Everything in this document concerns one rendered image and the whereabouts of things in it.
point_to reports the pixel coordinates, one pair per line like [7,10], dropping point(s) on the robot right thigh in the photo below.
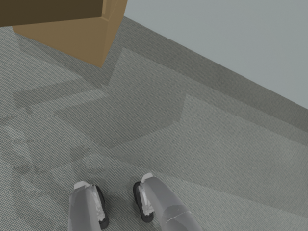
[170,211]

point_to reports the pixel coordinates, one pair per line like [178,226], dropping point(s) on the cupboard door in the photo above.
[24,12]

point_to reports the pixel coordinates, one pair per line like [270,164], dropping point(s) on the robot right shin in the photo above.
[147,210]

